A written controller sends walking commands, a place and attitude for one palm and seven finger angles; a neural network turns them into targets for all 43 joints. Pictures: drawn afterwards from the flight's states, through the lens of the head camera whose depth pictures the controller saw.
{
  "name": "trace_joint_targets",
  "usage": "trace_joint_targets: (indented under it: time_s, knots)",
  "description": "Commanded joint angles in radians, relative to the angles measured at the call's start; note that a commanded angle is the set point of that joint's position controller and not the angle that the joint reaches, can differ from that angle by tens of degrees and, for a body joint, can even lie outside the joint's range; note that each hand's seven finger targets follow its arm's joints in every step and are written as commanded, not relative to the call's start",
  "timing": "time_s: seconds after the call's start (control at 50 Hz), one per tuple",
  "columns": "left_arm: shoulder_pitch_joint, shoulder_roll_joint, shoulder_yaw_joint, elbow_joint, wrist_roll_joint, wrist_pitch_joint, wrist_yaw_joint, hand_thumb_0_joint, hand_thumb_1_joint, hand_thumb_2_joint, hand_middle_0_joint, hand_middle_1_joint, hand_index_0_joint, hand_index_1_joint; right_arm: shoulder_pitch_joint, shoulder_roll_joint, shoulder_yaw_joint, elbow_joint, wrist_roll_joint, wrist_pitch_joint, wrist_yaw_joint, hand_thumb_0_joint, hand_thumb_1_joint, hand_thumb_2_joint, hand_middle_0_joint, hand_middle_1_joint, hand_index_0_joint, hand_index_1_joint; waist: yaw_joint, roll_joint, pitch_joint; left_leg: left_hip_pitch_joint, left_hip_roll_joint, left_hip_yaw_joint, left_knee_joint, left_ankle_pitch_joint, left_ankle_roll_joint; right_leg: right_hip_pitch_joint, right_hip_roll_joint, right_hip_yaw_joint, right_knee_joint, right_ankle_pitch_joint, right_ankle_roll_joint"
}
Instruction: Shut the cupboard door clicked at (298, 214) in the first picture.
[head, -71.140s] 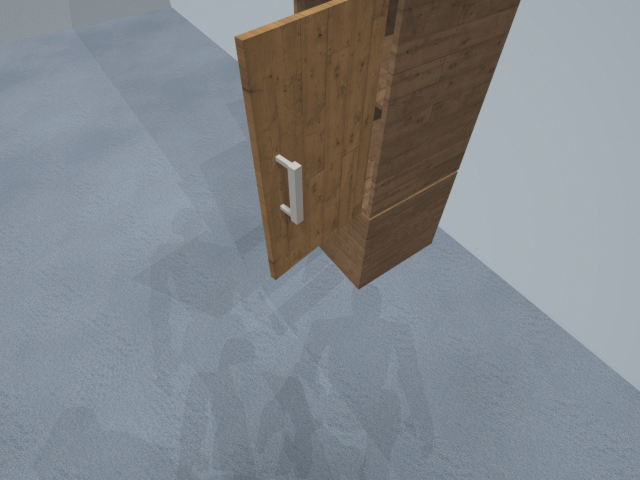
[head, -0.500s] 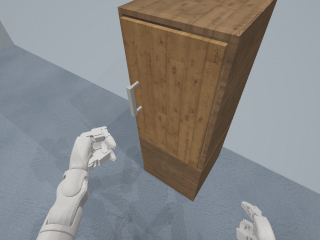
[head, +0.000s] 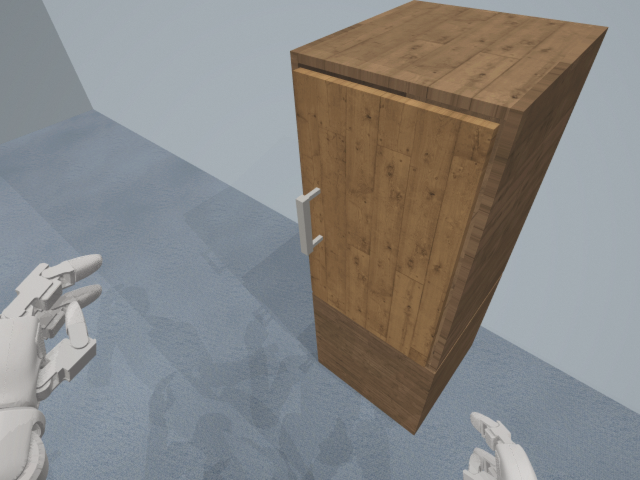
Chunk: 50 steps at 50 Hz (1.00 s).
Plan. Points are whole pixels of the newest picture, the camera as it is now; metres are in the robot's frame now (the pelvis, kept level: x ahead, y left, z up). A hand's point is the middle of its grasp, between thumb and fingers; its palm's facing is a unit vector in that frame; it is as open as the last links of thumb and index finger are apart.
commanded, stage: draw the hand back to the body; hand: left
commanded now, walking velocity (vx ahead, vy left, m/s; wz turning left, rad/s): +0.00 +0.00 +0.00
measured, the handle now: (311, 221) +0.62 +0.10 -0.05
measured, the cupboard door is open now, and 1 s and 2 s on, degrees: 0 0 0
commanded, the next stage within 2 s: step back with the hand held close in 0.40 s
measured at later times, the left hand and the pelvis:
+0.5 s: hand (76, 357) +0.18 +0.25 +0.16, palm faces +0.45 -0.80 -0.38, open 7.4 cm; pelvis -0.01 -0.01 +0.00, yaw +0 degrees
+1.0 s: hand (53, 367) +0.17 +0.27 +0.16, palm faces +0.37 -0.78 -0.50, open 7.4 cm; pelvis -0.04 +0.01 -0.01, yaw -2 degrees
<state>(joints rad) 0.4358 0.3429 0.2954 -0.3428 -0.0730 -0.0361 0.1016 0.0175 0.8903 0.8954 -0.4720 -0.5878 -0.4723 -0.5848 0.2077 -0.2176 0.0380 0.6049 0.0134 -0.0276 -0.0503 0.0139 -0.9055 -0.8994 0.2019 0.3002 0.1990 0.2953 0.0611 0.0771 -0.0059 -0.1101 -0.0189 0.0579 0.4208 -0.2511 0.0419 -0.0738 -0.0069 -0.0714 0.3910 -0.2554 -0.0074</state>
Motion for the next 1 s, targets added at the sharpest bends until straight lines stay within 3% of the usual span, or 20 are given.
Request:
trace_joint_targets:
  time_s: [0.0,0.06,0.14,0.18,0.24,0.32,0.34,0.38,0.44,0.5,0.52,0.54,0.56,0.6,0.64,0.7,0.78,0.84,0.88,0.98]
  knots:
    - [-0.036,0.227,0.206,-0.264,-0.014,-0.093,0.022,0.0,0.9,0.9,-0.2,-0.3,-0.2,-0.3,-0.141,-0.106,-0.053,-0.167,0.005,-0.083,-0.012,0.0,-0.9,-0.9,0.2,0.3,0.2,0.3,0.007,-0.01,-0.087,0.007,0.047,-0.067,-0.054,0.267,-0.031,-0.009,0.002,0.03,-0.035,0.212,-0.013]
    - [-0.062,0.139,0.113,-0.197,-0.008,-0.089,0.013,0.0,0.9,0.9,-0.2,-0.3,-0.2,-0.3,-0.135,-0.116,-0.054,-0.151,0.007,-0.091,-0.01,0.0,-0.9,-0.9,0.2,0.3,0.2,0.3,-0.016,-0.03,0.007,-0.016,0.051,-0.069,-0.072,0.19,-0.029,-0.07,-0.001,0.03,-0.052,0.141,-0.01]
    - [-0.085,0.17,0.132,-0.187,-0.003,-0.096,0.023,0.0,0.9,0.9,-0.2,-0.3,-0.2,-0.3,-0.136,-0.126,-0.063,-0.145,0.003,-0.103,-0.022,0.0,-0.9,-0.9,0.2,0.3,0.2,0.3,-0.008,-0.061,-0.017,-0.011,0.045,-0.069,-0.076,0.14,-0.015,-0.065,-0.002,0.036,-0.06,0.102,-0.009]
    - [-0.109,0.192,0.147,-0.225,-0.001,-0.107,0.027,0.0,0.9,0.9,-0.2,-0.3,-0.2,-0.3,-0.143,-0.121,-0.061,-0.147,0.002,-0.11,-0.026,0.0,-0.9,-0.9,0.2,0.3,0.2,0.3,-0.002,-0.038,-0.061,0.002,0.039,-0.067,-0.071,0.136,-0.012,-0.046,-0.006,0.041,-0.055,0.1,-0.01]
    - [-0.093,0.218,0.176,-0.24,-0.001,-0.114,0.031,0.0,0.9,0.9,-0.2,-0.3,-0.2,-0.3,-0.148,-0.116,-0.058,-0.139,0.0,-0.121,-0.028,0.0,-0.9,-0.9,0.2,0.3,0.2,0.3,0.007,-0.017,-0.061,-0.007,0.036,-0.065,-0.068,0.139,-0.014,-0.029,-0.005,0.045,-0.061,0.107,-0.013]
    - [-0.085,0.203,0.172,-0.244,-0.002,-0.119,0.031,0.0,0.9,0.9,-0.2,-0.3,-0.2,-0.3,-0.151,-0.104,-0.053,-0.138,0.001,-0.131,-0.027,0.0,-0.9,-0.9,0.2,0.3,0.2,0.3,0.005,0.024,-0.025,-0.014,0.035,-0.06,-0.072,0.13,-0.019,-0.041,-0.005,0.046,-0.064,0.102,-0.015]
    - [-0.074,0.206,0.179,-0.227,-0.005,-0.116,0.028,0.0,0.9,0.9,-0.2,-0.3,-0.2,-0.3,-0.153,-0.107,-0.055,-0.135,0.0,-0.132,-0.028,0.0,-0.9,-0.9,0.2,0.3,0.2,0.3,0.007,-0.01,-0.016,-0.021,0.037,-0.059,-0.07,0.136,-0.017,-0.041,-0.003,0.047,-0.074,0.106,-0.014]
    - [-0.078,0.185,0.16,-0.227,-0.006,-0.116,0.024,0.0,0.9,0.9,-0.2,-0.3,-0.2,-0.3,-0.149,-0.104,-0.054,-0.136,0.002,-0.129,-0.025,0.0,-0.9,-0.9,0.2,0.3,0.2,0.3,-0.001,0.009,-0.003,-0.013,0.041,-0.057,-0.075,0.128,-0.02,-0.054,-0.004,0.048,-0.073,0.096,-0.013]
    - [-0.056,0.179,0.165,-0.188,-0.009,-0.112,0.019,0.0,0.9,0.9,-0.2,-0.3,-0.2,-0.3,-0.151,-0.108,-0.058,-0.135,0.001,-0.127,-0.026,0.0,-0.9,-0.9,0.2,0.3,0.2,0.3,0.003,-0.028,0.009,-0.016,0.041,-0.053,-0.075,0.123,-0.015,-0.061,-0.002,0.052,-0.089,0.088,-0.01]
    - [-0.062,0.181,0.162,-0.202,-0.01,-0.114,0.019,0.0,0.9,0.9,-0.2,-0.3,-0.2,-0.3,-0.148,-0.108,-0.058,-0.14,0.0,-0.124,-0.025,0.0,-0.9,-0.9,0.2,0.3,0.2,0.3,0.002,-0.024,-0.017,-0.003,0.039,-0.049,-0.073,0.124,-0.012,-0.052,-0.005,0.052,-0.081,0.092,-0.008]
    - [-0.173,0.288,0.263,-0.274,0.002,-0.154,0.028,0.0,0.9,0.9,-0.2,-0.3,-0.2,-0.3,-0.138,-0.136,-0.068,-0.173,0.007,-0.104,-0.024,0.0,-0.9,-0.9,0.2,0.3,0.2,0.3,-0.035,-0.019,0.014,-0.075,0.062,-0.067,-0.018,0.047,0.008,-0.127,-0.067,0.167,-0.137,0.097,-0.013]
    - [-0.167,0.296,0.273,-0.247,0.007,-0.169,0.03,0.0,0.9,0.9,-0.2,-0.3,-0.2,-0.3,-0.131,-0.123,-0.064,-0.158,0.003,-0.096,-0.027,0.0,-0.9,-0.9,0.2,0.3,0.2,0.3,-0.038,-0.043,0.02,-0.084,0.054,-0.086,0.012,0.024,0.008,-0.145,-0.101,0.196,-0.157,0.077,-0.027]
    - [-0.068,0.215,0.203,-0.191,0.008,-0.172,0.023,0.0,0.9,0.9,-0.2,-0.3,-0.2,-0.3,-0.129,-0.124,-0.068,-0.148,-0.002,-0.088,-0.027,0.0,-0.9,-0.9,0.2,0.3,0.2,0.3,-0.048,-0.074,0.011,-0.073,0.055,-0.081,0.042,0.037,0.004,-0.18,-0.122,0.204,-0.159,0.068,-0.035]
    - [-0.008,0.188,0.178,-0.187,0.009,-0.179,0.022,0.0,0.9,0.9,-0.2,-0.3,-0.2,-0.3,-0.12,-0.13,-0.076,-0.151,-0.004,-0.073,-0.023,0.0,-0.9,-0.9,0.2,0.3,0.2,0.3,-0.051,-0.067,-0.043,-0.062,0.065,-0.078,0.046,0.095,-0.001,-0.168,-0.128,0.184,-0.116,0.131,-0.038]
    - [0.009,0.202,0.189,-0.222,0.007,-0.187,0.027,0.0,0.9,0.9,-0.2,-0.3,-0.2,-0.3,-0.125,-0.138,-0.083,-0.16,-0.002,-0.063,-0.026,0.0,-0.9,-0.9,0.2,0.3,0.2,0.3,-0.051,-0.028,-0.103,-0.054,0.083,-0.089,0.024,0.192,-0.004,-0.123,-0.112,0.146,-0.046,0.242,-0.028]
    - [0.038,0.239,0.226,-0.263,0.003,-0.183,0.037,0.0,0.9,0.9,-0.2,-0.3,-0.2,-0.3,-0.123,-0.143,-0.089,-0.186,0.001,-0.037,-0.037,0.0,-0.9,-0.9,0.2,0.3,0.2,0.3,-0.049,-0.026,-0.164,-0.056,0.107,-0.094,0.013,0.366,-0.006,-0.072,-0.075,0.115,0.047,0.391,-0.008]
    - [0.079,0.261,0.256,-0.28,-0.001,-0.174,0.046,0.0,0.9,0.9,-0.2,-0.3,-0.2,-0.3,-0.116,-0.14,-0.092,-0.212,0.004,-0.007,-0.045,0.0,-0.9,-0.9,0.2,0.3,0.2,0.3,-0.049,-0.038,-0.19,-0.107,0.122,-0.1,0.024,0.427,-0.011,-0.036,-0.071,0.116,0.104,0.448,-0.007]
    - [0.102,0.275,0.275,-0.298,-0.001,-0.175,0.051,0.0,0.9,0.9,-0.2,-0.3,-0.2,-0.3,-0.116,-0.145,-0.097,-0.221,0.003,0.001,-0.047,0.0,-0.9,-0.9,0.2,0.3,0.2,0.3,-0.049,-0.016,-0.189,-0.155,0.128,-0.106,0.018,0.38,-0.008,-0.033,-0.071,0.125,0.123,0.431,-0.007]
    - [0.125,0.254,0.258,-0.29,-0.002,-0.175,0.053,0.0,0.9,0.9,-0.2,-0.3,-0.2,-0.3,-0.107,-0.14,-0.094,-0.227,0.007,0.005,-0.046,0.0,-0.9,-0.9,0.2,0.3,0.2,0.3,-0.054,-0.039,-0.171,-0.19,0.132,-0.112,0.014,0.325,-0.006,-0.045,-0.072,0.133,0.127,0.392,-0.006]
    - [0.114,0.25,0.26,-0.298,0.006,-0.19,0.058,0.0,0.9,0.9,-0.2,-0.3,-0.2,-0.3,-0.104,-0.148,-0.092,-0.229,0.005,-0.006,-0.05,0.0,-0.9,-0.9,0.2,0.3,0.2,0.3,-0.055,0.0,-0.112,-0.35,0.157,-0.154,-0.063,0.048,0.022,-0.03,-0.041,0.13,0.15,0.203,0.008]
